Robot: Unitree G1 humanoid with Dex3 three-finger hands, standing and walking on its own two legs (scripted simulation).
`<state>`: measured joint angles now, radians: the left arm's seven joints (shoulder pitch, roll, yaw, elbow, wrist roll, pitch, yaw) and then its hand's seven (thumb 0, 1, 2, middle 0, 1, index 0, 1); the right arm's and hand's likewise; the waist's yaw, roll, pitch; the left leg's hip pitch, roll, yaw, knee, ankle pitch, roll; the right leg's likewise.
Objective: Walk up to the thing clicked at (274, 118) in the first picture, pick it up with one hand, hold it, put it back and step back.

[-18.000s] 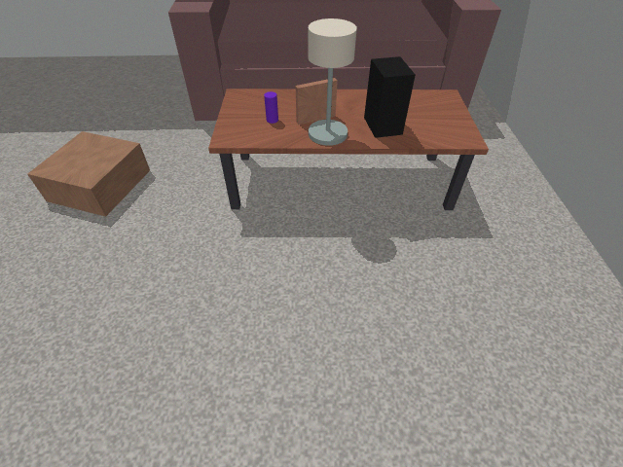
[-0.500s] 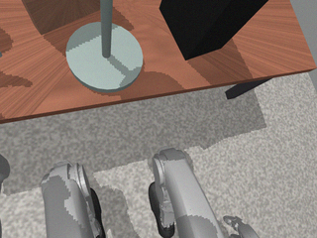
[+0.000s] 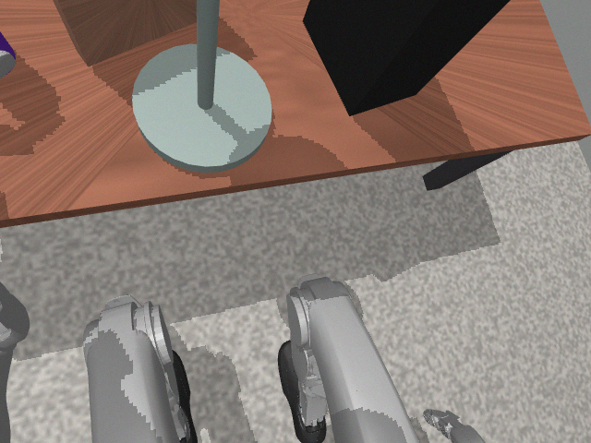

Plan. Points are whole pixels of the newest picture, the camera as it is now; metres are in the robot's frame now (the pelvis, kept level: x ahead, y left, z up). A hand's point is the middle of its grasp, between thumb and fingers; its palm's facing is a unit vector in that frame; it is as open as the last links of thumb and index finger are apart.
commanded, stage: close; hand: left
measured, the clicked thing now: out of the picture +0.58 +0.30 +0.01
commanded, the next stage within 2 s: settle in 0.04 s
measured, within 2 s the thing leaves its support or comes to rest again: leaves its support in 0.44 s
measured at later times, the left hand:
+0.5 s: hand out of the picture +0.55 +0.31 +0.03, palm faces +0.33 -0.94 -0.03, open 9.1 cm
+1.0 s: hand out of the picture +0.54 +0.32 +0.10, palm faces +0.35 -0.94 -0.03, open 9.2 cm
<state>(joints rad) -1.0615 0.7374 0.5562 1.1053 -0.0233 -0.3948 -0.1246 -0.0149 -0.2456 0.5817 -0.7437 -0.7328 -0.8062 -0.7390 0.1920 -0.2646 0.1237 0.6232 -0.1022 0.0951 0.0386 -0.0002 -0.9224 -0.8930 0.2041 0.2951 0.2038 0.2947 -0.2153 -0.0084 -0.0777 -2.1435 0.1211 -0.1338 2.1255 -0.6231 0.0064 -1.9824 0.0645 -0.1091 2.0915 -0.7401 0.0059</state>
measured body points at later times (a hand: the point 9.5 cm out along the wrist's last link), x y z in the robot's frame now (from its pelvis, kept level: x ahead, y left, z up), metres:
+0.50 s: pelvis +0.00 +0.00 +0.01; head +0.24 +0.07 +0.39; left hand +0.53 +0.36 +0.03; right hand +0.07 -0.26 -0.11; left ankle +0.09 +0.14 -0.38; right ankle +0.08 -0.12 -0.38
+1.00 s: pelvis +0.01 +0.00 +0.07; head +0.23 +0.08 +0.46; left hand +0.52 +0.37 +0.10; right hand +0.07 -0.26 -0.03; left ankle +0.09 +0.14 -0.38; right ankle +0.08 -0.12 -0.38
